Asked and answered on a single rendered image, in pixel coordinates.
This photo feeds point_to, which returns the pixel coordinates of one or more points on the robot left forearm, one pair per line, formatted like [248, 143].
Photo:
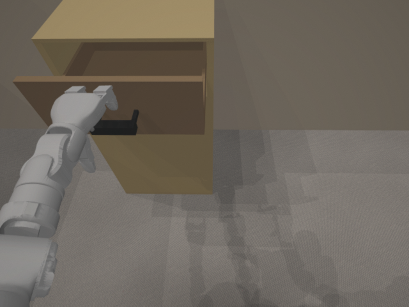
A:
[32, 210]

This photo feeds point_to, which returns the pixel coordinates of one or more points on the handle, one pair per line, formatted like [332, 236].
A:
[117, 127]

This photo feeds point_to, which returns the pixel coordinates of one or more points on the robot left upper arm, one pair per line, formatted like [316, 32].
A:
[27, 266]

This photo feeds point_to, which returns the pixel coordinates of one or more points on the cabinet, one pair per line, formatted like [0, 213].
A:
[142, 163]

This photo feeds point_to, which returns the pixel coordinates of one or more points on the left robot hand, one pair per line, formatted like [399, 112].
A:
[84, 110]

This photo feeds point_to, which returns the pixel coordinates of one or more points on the drawer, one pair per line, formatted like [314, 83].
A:
[165, 81]

